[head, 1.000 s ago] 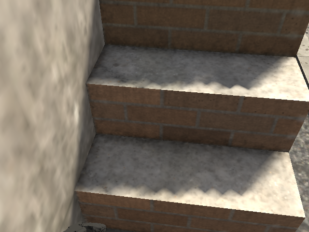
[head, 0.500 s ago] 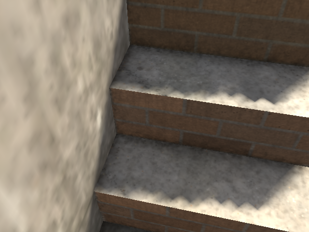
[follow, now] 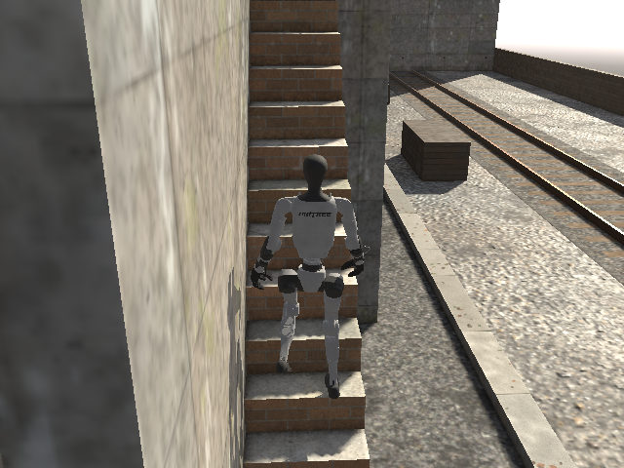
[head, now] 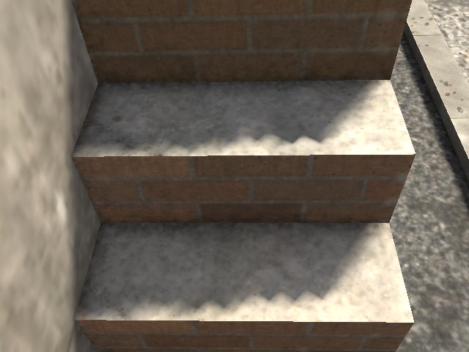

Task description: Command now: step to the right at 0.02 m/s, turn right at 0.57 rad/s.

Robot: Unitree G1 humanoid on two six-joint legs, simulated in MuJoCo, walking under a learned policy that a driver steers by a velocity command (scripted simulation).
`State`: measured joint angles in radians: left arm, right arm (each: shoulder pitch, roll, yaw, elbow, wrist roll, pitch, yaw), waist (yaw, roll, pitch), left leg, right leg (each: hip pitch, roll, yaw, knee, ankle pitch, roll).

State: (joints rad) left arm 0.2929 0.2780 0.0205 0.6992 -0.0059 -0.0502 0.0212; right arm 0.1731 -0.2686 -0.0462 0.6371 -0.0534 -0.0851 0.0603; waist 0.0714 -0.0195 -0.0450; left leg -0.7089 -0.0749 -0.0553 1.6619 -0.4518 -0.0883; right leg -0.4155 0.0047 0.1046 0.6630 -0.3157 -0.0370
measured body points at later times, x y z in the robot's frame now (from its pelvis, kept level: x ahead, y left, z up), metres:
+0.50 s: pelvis +0.05 -0.01 +0.00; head +0.07 -0.02 +0.45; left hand +0.28 +0.17 -0.09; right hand +0.05 -0.23 -0.14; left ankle +0.00 +0.11 -0.73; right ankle +0.06 -0.16 -0.57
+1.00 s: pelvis +0.14 -0.06 +0.08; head +0.19 -0.11 +0.53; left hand +0.14 +0.22 -0.03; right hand +0.28 -0.26 -0.07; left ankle +0.20 +0.06 -0.40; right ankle +0.07 -0.17 -0.68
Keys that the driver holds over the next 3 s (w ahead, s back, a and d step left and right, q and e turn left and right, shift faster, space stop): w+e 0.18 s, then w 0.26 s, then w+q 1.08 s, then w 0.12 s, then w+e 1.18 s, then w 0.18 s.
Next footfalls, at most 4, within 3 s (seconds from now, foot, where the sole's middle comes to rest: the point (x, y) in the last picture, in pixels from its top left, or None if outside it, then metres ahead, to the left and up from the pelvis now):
0.20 left None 0.04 0.11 -0.76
0.62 right None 0.08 -0.19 -0.76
1.02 left None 0.20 0.06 -0.55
1.32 right None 0.07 -0.11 -0.75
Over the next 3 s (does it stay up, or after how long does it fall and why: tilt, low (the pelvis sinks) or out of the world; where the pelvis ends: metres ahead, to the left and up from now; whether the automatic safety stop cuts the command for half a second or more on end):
stays up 0.03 0.13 -0.05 its command is cut before an obstacle after 1.6 s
